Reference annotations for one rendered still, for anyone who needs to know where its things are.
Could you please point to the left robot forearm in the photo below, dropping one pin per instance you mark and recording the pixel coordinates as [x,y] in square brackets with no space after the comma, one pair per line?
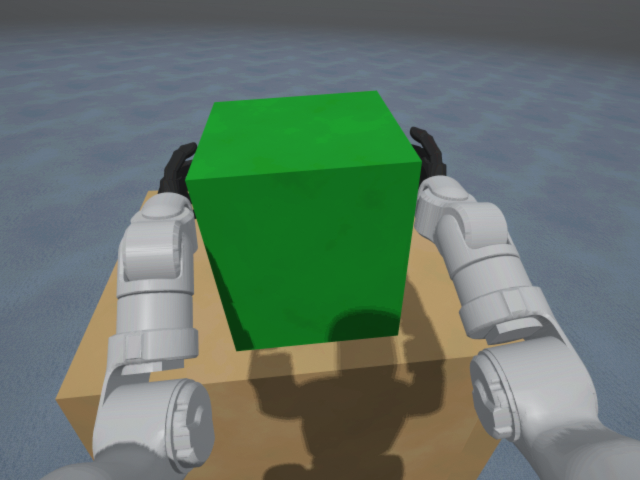
[155,285]

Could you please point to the robot left upper arm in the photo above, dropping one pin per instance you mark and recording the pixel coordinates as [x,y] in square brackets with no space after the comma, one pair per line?
[148,431]

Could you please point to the right robot forearm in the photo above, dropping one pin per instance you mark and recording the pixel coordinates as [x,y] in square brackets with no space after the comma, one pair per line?
[498,301]

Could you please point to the robot right upper arm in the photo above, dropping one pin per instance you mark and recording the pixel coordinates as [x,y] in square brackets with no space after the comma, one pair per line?
[535,394]

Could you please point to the carton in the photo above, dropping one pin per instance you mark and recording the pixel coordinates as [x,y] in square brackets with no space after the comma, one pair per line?
[306,207]

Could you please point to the left robot hand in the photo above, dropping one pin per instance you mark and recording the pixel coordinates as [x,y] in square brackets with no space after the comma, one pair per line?
[176,170]

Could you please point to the pedestal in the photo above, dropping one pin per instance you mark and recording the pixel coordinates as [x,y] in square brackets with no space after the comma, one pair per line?
[386,408]

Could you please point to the right robot hand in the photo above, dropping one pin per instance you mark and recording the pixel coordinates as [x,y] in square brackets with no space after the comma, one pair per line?
[430,154]

